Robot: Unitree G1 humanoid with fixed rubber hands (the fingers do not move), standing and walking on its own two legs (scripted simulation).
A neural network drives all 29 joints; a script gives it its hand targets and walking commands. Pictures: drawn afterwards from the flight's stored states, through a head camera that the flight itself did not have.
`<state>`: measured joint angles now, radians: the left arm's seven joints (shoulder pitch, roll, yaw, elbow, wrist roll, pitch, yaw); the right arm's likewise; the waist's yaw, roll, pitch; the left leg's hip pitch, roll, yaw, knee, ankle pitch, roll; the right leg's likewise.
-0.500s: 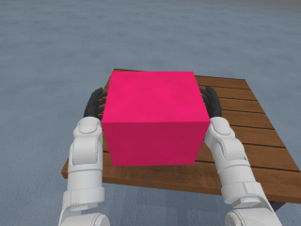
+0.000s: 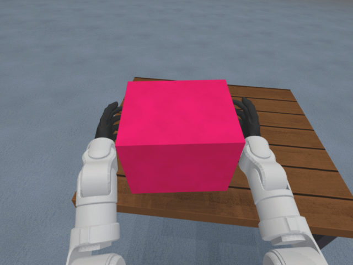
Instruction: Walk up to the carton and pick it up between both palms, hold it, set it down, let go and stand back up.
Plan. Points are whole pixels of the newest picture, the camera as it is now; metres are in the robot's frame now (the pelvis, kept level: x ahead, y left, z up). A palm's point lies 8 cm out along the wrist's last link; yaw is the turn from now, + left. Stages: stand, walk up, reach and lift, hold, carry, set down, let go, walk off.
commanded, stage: hold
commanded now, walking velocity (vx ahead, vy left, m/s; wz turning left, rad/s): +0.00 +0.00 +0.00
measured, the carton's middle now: (178, 137) +0.37 -0.01 +0.15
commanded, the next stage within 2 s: none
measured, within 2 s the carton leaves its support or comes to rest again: neither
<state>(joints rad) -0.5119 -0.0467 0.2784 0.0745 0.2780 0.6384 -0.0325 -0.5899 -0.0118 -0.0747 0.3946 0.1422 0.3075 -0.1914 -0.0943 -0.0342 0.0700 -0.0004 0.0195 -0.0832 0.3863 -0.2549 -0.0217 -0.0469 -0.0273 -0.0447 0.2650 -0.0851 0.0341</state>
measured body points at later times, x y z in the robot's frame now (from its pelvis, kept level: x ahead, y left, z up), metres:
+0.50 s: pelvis +0.00 +0.00 +0.00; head -0.03 +0.03 +0.45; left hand +0.38 +0.16 +0.16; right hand +0.37 -0.16 +0.17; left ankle -0.02 +0.13 -0.75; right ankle +0.05 -0.14 -0.75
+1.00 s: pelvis +0.00 +0.00 +0.00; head -0.03 +0.02 +0.45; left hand +0.37 +0.15 +0.17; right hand +0.37 -0.16 +0.17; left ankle -0.02 +0.13 -0.75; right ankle +0.05 -0.14 -0.75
